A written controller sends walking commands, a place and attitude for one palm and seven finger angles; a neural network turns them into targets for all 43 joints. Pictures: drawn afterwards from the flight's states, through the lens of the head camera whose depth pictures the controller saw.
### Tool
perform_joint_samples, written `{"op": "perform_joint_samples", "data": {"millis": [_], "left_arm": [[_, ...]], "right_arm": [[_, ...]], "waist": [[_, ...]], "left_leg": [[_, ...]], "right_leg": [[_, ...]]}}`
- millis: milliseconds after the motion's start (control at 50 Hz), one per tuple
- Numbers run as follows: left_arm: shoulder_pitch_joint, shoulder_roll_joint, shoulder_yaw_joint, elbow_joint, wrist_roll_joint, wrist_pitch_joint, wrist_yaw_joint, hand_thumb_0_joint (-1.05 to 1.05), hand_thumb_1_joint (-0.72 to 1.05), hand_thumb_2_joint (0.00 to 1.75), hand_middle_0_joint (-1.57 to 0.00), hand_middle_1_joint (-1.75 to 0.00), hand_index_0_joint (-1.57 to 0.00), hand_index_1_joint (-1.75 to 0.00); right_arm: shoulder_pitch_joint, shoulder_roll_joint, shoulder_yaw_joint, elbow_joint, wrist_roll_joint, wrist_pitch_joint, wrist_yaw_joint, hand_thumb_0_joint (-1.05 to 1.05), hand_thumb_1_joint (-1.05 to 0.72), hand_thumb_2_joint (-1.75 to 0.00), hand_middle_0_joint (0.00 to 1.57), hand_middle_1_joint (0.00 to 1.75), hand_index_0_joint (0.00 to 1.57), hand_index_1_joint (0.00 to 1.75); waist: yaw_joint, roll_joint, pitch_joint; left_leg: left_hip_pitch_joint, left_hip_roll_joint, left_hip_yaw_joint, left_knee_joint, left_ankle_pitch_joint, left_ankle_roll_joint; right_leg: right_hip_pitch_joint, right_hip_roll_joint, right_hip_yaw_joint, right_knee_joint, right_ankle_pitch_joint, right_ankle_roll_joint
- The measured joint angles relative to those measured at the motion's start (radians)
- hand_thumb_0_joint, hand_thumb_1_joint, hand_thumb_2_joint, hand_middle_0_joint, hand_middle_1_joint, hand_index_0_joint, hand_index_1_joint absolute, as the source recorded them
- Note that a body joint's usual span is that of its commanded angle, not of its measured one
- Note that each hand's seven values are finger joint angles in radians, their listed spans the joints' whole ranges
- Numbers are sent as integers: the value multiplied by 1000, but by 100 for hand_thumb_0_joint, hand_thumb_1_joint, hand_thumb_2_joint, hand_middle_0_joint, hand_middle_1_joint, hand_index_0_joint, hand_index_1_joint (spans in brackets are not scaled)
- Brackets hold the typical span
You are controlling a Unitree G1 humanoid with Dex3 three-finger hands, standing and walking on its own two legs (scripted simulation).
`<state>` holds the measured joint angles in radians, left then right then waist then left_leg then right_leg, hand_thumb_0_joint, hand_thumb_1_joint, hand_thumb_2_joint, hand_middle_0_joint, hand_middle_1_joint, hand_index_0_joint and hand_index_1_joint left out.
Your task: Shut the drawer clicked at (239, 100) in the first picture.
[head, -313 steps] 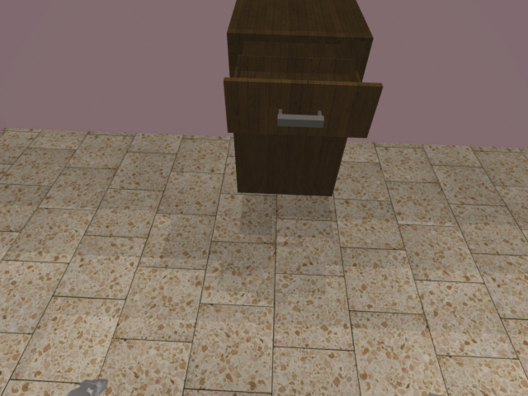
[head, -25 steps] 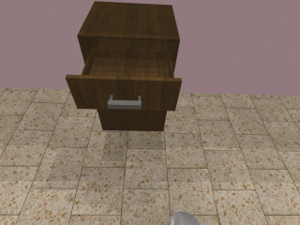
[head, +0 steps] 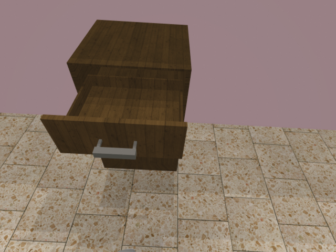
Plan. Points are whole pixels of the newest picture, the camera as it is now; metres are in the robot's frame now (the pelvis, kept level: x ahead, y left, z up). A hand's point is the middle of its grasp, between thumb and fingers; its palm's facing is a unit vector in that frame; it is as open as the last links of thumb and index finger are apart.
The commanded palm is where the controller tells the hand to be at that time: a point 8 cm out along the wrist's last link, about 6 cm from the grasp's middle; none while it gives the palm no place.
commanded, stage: shuffle to correct the standing spot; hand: left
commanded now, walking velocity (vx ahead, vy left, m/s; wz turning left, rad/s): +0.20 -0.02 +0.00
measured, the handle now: (116, 147) +0.44 +0.19 -0.07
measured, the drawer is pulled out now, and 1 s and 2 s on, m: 0.30 0.30 0.30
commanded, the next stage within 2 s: come to a stop and stand still in 0.44 s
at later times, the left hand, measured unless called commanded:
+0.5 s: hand out of the picture +0.14 +0.14 -0.18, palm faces +0.03 -0.97 -0.22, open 7.3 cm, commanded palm none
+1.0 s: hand out of the picture +0.16 +0.11 -0.19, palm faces +0.05 -0.98 -0.20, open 7.4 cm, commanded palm none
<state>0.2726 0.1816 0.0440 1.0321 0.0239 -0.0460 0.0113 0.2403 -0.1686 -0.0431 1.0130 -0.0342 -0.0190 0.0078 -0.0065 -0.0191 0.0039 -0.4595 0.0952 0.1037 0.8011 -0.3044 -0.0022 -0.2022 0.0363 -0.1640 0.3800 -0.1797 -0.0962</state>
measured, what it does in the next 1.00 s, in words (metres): walks ahead: left foot, then right foot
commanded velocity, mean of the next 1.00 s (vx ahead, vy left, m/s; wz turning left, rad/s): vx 0.04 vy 0.02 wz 0.00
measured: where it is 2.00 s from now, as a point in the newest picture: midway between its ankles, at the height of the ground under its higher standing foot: outside the picture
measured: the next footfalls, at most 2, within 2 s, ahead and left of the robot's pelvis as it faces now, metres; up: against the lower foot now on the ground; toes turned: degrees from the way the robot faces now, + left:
left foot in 0.10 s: +0.12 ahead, +0.11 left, +0.00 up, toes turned +8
right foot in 0.46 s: +0.16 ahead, -0.16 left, +0.00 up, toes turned -4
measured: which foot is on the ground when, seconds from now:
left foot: up 0.00-0.08, down 0.10-0.46, up 0.48-0.80, down 0.82-1.00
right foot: down 0.00-0.12, up 0.14-0.44, down 0.46-1.00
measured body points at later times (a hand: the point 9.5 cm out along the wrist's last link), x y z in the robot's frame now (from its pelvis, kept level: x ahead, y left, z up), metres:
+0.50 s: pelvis +0.12 -0.05 -0.02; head +0.13 -0.07 +0.43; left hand +0.14 +0.19 -0.16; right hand +0.09 -0.27 -0.18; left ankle +0.08 +0.10 -0.72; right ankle +0.15 -0.14 -0.74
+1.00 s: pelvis +0.15 -0.06 -0.01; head +0.17 -0.06 +0.44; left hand +0.16 +0.16 -0.17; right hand +0.22 -0.28 -0.16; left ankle +0.23 +0.05 -0.74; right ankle +0.12 -0.15 -0.73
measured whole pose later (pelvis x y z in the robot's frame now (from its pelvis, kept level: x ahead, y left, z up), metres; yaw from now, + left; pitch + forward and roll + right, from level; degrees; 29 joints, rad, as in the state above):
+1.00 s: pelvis +0.15 -0.06 -0.01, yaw -2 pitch -1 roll +2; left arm 0.26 0.14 0.03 1.06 0.02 0.03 0.04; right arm 0.15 -0.14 -0.02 1.01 -0.02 0.02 -0.03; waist 0.04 -0.05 0.08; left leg -0.32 -0.01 0.13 0.48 -0.14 0.03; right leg -0.30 -0.04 -0.05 0.77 -0.47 -0.02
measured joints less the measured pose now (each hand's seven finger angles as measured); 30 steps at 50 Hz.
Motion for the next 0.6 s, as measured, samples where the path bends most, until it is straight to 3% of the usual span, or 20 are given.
{"op": "perform_joint_samples", "data": {"millis": [80,120,180,240,300,380,440,500,560,600], "left_arm": [[55,-4,-6,27,-5,10,-9,0,93,90,-20,-30,-20,-30],[83,-8,-9,41,-9,18,-13,0,92,90,-20,-30,-20,-30],[101,-19,-12,62,-3,38,-18,0,92,90,-20,-30,-20,-30],[89,-32,-10,65,4,49,-25,0,92,90,-20,-30,-20,-30],[62,-40,-9,47,3,47,-26,1,91,90,-20,-30,-20,-30],[32,-34,-7,34,7,48,-18,2,93,90,-20,-30,-20,-30],[27,-19,-4,24,6,31,-21,2,93,90,-20,-30,-20,-30],[14,-23,-2,24,4,5,-15,1,93,90,-20,-30,-20,-30],[24,-38,-4,21,-2,-12,-6,1,92,90,-20,-30,-20,-30],[39,-48,-8,27,-2,-11,1,1,92,90,-20,-30,-20,-30]], "right_arm": [[-26,17,14,-4,2,-20,-1,1,-91,-90,19,30,20,30],[-29,27,22,0,2,-33,-7,0,-91,-90,19,30,20,30],[-29,39,19,-7,1,-43,-20,0,-93,-90,20,30,20,30],[-11,26,16,-4,2,-52,-31,-1,-95,-90,20,30,20,30],[14,15,19,20,0,-48,-30,-1,-95,-90,20,30,20,30],[48,15,22,49,-4,-32,-21,0,-93,-90,20,30,20,30],[80,19,19,64,-2,-17,-14,0,-92,-90,20,30,20,30],[95,10,15,89,5,9,-8,0,-92,-90,20,30,20,30],[84,5,11,105,4,21,-4,1,-91,-90,20,30,20,30],[68,5,11,100,5,19,-4,1,-91,-90,20,30,20,30]], "waist": [[29,-7,-2],[32,-10,-3],[35,-32,4],[28,-30,11],[31,-22,21],[20,-1,32],[8,10,33],[8,41,36],[15,45,32],[15,33,25]], "left_leg": [[122,-22,19,-214,42,1],[171,-31,23,-277,102,19],[196,-51,49,-262,62,39],[239,-67,56,-325,68,35],[277,-72,56,-387,88,28],[305,-53,52,-398,71,3],[296,-31,47,-316,7,-23],[198,-12,-1,-49,-170,4],[79,-24,-18,206,-161,9],[33,-27,-6,237,-116,1]], "right_leg": [[30,8,2,39,-58,10],[24,4,1,111,-114,20],[-71,-31,38,375,-255,46],[-183,-69,74,575,-229,67],[-239,-109,92,577,-173,88],[-219,-130,82,404,-159,103],[-142,-120,64,231,-103,106],[-122,-95,39,239,-101,61],[-62,-82,16,182,-95,46],[-20,-76,14,121,-75,42]]}}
